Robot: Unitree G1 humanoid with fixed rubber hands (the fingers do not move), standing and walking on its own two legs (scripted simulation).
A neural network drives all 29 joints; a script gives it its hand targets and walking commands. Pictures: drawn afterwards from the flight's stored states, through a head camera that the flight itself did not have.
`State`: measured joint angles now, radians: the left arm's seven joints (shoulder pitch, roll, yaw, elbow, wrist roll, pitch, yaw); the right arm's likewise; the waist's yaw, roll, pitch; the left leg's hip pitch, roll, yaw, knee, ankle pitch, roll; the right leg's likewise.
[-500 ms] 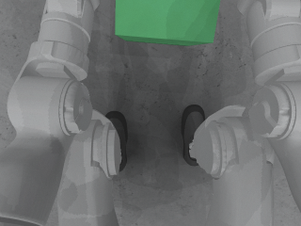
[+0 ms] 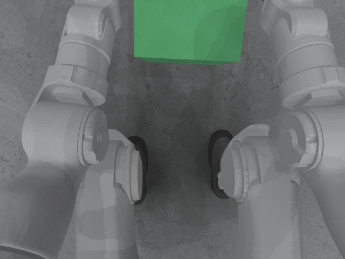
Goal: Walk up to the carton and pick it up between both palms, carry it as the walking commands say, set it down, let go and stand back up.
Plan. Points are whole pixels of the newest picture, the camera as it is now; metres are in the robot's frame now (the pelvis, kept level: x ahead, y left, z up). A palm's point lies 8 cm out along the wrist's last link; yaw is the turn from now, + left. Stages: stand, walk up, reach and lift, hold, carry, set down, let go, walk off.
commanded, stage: reach and lift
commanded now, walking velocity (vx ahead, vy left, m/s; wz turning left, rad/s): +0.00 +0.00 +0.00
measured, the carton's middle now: out of the picture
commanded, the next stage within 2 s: none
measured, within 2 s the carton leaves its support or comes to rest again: neither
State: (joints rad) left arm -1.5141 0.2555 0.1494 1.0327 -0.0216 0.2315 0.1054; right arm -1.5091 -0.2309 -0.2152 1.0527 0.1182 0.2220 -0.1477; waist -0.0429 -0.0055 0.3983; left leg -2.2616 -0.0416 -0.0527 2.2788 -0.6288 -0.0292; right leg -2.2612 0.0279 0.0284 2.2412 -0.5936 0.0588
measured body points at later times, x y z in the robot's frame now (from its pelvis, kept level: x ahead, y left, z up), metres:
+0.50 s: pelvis +0.00 +0.00 +0.04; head +0.36 +0.00 +0.31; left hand +0.58 +0.11 -0.10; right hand +0.55 -0.15 -0.10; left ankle +0.10 +0.12 -0.32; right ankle +0.11 -0.13 -0.32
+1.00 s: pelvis +0.00 +0.00 +0.09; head +0.33 +0.01 +0.39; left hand +0.55 +0.12 -0.02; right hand +0.53 -0.14 -0.02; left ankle +0.10 +0.13 -0.32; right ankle +0.11 -0.14 -0.32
